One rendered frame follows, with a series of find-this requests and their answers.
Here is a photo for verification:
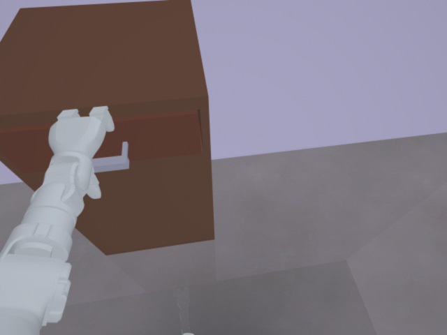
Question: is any cabinet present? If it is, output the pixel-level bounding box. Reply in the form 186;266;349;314
0;0;214;255

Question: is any left robot upper arm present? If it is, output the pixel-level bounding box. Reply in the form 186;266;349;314
0;254;72;335

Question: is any drawer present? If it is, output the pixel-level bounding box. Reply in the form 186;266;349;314
0;110;202;174

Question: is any robot left forearm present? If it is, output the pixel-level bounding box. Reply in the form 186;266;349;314
0;151;92;264

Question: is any handle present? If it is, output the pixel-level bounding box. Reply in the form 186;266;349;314
91;142;129;173

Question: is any left robot hand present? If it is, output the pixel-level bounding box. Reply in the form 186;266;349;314
48;106;115;199

